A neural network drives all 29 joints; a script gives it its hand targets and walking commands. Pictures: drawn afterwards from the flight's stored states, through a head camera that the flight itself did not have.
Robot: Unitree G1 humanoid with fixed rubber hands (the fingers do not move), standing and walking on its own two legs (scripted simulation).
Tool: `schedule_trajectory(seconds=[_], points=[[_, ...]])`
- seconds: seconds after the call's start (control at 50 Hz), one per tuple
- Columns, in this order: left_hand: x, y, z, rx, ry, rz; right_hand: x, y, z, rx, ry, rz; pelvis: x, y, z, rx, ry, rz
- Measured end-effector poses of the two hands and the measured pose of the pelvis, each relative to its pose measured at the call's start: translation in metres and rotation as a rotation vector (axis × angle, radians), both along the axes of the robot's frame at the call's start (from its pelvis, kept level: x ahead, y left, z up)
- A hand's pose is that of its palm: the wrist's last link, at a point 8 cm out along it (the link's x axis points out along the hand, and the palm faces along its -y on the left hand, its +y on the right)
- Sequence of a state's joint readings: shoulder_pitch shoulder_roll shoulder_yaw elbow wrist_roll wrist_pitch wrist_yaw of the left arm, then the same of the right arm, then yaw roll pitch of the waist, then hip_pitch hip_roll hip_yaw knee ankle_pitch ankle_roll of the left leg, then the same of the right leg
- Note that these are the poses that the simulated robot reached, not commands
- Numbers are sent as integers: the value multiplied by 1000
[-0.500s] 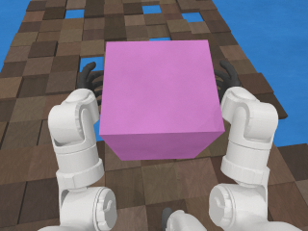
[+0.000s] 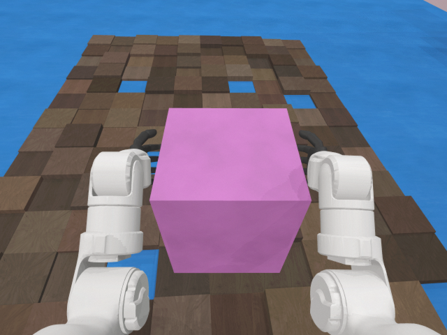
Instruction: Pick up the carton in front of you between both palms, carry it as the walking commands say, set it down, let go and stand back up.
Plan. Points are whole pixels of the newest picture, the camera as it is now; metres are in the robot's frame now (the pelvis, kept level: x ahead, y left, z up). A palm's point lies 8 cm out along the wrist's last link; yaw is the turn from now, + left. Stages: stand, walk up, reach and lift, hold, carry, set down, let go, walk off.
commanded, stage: carry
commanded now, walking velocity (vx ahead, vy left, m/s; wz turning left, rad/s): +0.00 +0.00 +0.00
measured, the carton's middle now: (227, 195) +0.35 +0.01 +0.08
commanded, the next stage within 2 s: none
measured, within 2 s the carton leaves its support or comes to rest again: neither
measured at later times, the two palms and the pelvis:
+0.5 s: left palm (162, 112) +0.56 +0.16 +0.11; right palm (290, 115) +0.57 -0.14 +0.11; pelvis +0.20 +0.00 +0.01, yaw +2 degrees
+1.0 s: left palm (149, 89) +0.61 +0.19 +0.14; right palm (276, 92) +0.61 -0.11 +0.14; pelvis +0.26 +0.03 +0.01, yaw +1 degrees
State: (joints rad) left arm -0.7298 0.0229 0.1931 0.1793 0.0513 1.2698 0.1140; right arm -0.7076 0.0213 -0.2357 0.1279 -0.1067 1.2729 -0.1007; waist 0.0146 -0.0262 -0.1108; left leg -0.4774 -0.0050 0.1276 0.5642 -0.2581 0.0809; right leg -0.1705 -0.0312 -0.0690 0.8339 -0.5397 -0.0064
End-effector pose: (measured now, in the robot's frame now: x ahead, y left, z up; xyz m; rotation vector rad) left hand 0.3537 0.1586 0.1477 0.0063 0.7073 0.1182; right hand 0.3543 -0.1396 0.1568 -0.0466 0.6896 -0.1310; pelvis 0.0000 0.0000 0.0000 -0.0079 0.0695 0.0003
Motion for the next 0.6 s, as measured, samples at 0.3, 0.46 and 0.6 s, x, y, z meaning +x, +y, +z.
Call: schedule_trajectory(seconds=[0.3, 0.46, 0.6], points=[[130, -5, -60, -38, 82, 13, 120, -5, -64, 62, 79, -81, 127, 14, 18, -9, 31, 10], [198, -6, -41, 25, -13, 48, 206, -7, -54, 78, -11, 2, 192, 3, 6, 1, 15, 27], [227, 5, -17, 11, -11, 71, 243, 5, -26, 65, -8, 24, 225, 4, 16, 30, 10, 27]])
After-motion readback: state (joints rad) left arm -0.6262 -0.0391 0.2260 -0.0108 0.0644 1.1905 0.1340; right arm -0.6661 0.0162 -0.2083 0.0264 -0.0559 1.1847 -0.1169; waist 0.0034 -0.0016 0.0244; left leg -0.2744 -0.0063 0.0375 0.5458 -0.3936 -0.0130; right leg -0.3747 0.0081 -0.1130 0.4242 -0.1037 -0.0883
